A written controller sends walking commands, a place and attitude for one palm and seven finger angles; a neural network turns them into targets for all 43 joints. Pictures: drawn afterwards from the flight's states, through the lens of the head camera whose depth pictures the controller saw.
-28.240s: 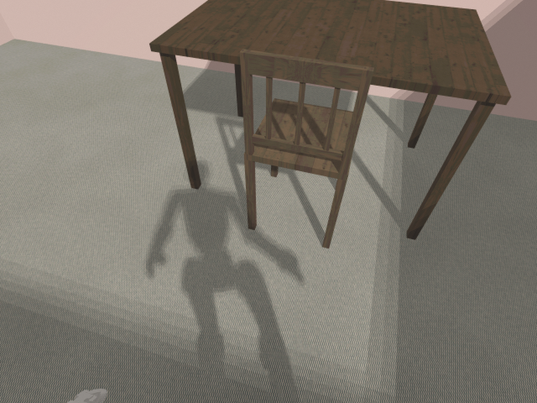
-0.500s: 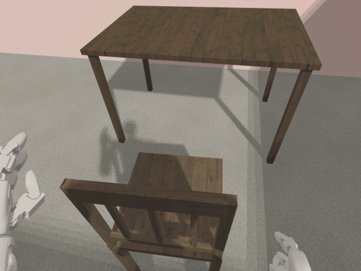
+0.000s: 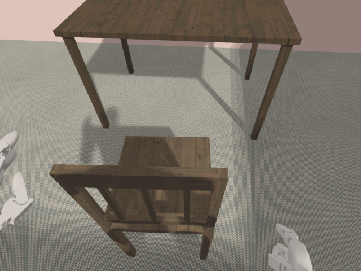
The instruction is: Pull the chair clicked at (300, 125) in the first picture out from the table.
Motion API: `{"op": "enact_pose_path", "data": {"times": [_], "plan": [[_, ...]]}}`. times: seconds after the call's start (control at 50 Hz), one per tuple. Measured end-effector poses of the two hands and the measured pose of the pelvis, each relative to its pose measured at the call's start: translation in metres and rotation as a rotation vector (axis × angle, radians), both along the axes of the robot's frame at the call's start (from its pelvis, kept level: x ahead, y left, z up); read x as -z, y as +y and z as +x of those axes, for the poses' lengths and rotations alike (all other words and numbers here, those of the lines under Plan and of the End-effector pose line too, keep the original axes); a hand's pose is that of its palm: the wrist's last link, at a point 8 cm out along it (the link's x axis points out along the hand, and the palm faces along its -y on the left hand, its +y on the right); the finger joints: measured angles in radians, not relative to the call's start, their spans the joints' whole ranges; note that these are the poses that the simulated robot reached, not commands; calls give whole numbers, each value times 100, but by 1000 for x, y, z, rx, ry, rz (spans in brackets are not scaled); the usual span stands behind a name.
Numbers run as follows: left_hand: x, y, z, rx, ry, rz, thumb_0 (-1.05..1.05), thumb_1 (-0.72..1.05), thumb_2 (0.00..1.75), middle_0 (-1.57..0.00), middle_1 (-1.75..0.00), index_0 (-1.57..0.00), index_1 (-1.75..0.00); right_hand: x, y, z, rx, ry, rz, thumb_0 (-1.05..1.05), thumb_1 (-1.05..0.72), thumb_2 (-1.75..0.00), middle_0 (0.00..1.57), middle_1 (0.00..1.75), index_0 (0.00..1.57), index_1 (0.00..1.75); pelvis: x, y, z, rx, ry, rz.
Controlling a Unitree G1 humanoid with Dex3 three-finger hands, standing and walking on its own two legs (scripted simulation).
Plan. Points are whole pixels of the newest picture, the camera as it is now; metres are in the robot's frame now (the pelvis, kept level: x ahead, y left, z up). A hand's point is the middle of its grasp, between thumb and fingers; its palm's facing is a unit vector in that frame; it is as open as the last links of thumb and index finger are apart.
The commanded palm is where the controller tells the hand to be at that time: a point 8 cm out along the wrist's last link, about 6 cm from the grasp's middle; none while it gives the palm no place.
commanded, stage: step back with the hand held close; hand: left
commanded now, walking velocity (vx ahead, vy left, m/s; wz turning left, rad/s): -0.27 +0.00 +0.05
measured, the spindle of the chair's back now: (149, 203) +0.30 +0.12 -0.11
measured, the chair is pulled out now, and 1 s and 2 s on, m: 0.65 0.65 0.65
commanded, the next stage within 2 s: stop stepping back and stand still in 1.30 s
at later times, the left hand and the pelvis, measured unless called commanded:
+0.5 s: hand out of the picture +0.12 +0.28 +0.17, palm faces +0.49 -0.69 -0.54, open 7.4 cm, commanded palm +0.06 +0.30 +0.18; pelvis -0.06 +0.00 -0.01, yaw +3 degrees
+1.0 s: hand out of the picture +0.10 +0.26 +0.18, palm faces +0.51 -0.66 -0.55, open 7.4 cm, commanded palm +0.04 +0.28 +0.18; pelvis -0.08 -0.03 -0.02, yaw +3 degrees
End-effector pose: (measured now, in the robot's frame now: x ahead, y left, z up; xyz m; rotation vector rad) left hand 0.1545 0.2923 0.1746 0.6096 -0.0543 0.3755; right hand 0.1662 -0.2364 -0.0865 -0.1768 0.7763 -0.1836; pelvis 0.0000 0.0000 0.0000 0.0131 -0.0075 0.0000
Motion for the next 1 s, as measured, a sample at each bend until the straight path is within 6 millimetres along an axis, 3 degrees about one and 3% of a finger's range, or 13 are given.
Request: {"op": "enact_pose_path", "data": {"times": [0.12, 0.32, 0.44, 0.52, 0.62, 0.78, 0.88, 1.0], "plan": [[-11, 8, -29, -71, -91, 19, 1, 88, 90, -22, -30, -22, -30, 3, 1, -18, -22, -9, -2, 1, -90, -90, 20, 30, 20, 30, 3, -5, -18, -10, -8, -4], [10, 6, -55, -72, -91, -57, 1, 89, 90, -21, -30, -21, -30, -2, 0, -52, -59, -16, -48, 1, -90, -90, 21, 30, 21, 30, 5, -2, -51, -13, 6, -18], [-8, 11, -68, -27, -157, 42, 2, 88, 90, -22, -30, -22, -30, -3, 2, -70, -53, -21, -53, 1, -90, -90, 21, 30, 21, 30, 9, -2, -62, -40, -4, -25], [-16, 15, -81, -52, -194, 102, 1, 88, 90, -22, -30, -22, -30, 3, 3, -72, -60, -41, -35, 1, -90, -90, 21, 30, 21, 30, 14, -4, -64, -52, -15, -21], [-11, 12, -93, -110, -212, 85, 1, 88, 90, -21, -30, -21, -30, 13, 3, -68, -93, -54, -14, 1, -90, -90, 21, 30, 21, 30, 19, -10, -66, -57, -17, -16], [-3, -3, -88, -48, -214, 19, 1, 88, 90, -21, -30, -21, -30, 10, -2, -70, -148, 0, -54, 1, -90, -90, 21, 30, 21, 30, 14, -12, -80, -71, 15, 1], [-12, 2, -93, 4, -209, 110, 1, 88, 90, -22, -30, -22, -30, 4, -4, -74, -107, -32, -68, 1, -90, -90, 21, 30, 21, 30, 17, -12, -83, -89, 20, -41], [-24, -3, -104, -24, -244, 149, 1, 88, 90, -22, -30, -22, -30, 7, -5, -77, -111, -46, -25, 1, -90, -90, 21, 30, 21, 30, 16, -28, -83, -49, 59, -28]]}}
